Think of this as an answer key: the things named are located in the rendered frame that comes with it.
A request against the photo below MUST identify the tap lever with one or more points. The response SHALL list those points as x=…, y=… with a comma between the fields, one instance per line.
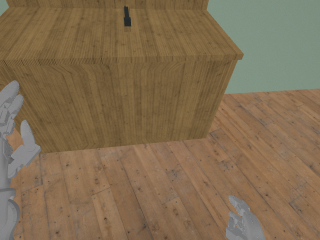
x=127, y=19

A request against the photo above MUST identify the robot left forearm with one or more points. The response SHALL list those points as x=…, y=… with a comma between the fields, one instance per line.
x=9, y=213

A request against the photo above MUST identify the right robot hand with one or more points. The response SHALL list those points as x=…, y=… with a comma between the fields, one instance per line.
x=248, y=227

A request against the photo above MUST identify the left robot hand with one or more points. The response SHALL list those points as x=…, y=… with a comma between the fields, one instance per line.
x=10, y=105

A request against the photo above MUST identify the counter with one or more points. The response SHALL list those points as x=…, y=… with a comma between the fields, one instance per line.
x=89, y=82

